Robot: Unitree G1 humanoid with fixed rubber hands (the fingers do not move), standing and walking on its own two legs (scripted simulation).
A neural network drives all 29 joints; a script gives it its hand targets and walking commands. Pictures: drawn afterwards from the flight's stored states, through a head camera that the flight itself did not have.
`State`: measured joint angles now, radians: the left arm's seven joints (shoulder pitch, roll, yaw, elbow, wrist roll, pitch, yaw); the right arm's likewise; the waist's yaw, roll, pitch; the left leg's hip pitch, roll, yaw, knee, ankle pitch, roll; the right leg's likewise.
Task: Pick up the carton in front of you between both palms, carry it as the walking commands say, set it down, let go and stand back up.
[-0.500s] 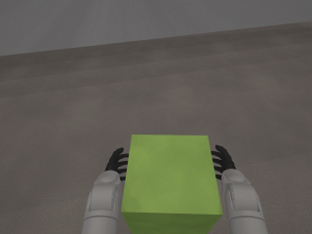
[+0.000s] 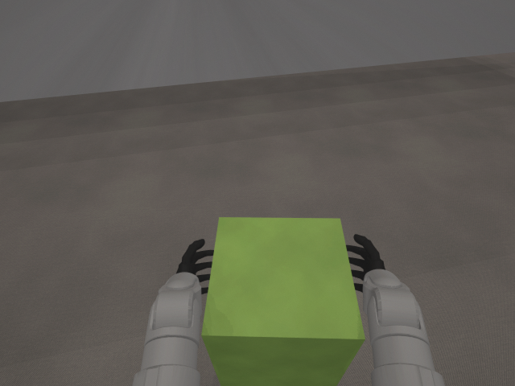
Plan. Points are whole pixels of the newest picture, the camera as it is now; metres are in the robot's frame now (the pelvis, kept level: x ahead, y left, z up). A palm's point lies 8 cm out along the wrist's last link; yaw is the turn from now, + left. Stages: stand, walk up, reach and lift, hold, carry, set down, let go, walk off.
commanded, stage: set down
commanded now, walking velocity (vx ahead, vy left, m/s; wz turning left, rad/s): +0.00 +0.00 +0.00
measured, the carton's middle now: (278, 305) +0.30 +0.00 -0.03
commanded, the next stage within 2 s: none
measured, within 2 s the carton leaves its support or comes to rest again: neither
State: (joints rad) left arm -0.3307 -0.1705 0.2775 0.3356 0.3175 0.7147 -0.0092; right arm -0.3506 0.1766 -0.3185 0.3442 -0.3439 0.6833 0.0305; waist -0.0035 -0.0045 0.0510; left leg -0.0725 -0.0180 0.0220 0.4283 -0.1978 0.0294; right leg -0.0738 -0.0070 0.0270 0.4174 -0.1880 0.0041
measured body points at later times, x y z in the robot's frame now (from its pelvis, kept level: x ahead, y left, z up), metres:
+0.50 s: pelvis -0.02 -0.02 -0.06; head +0.18 +0.00 +0.34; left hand +0.35 +0.17 -0.16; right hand +0.36 -0.13 -0.15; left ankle +0.04 +0.10 -0.74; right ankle +0.04 -0.13 -0.74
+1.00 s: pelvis -0.05 -0.01 -0.20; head +0.20 +0.02 +0.17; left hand +0.41 +0.18 -0.29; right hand +0.41 -0.12 -0.28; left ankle +0.04 +0.10 -0.74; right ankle +0.04 -0.13 -0.74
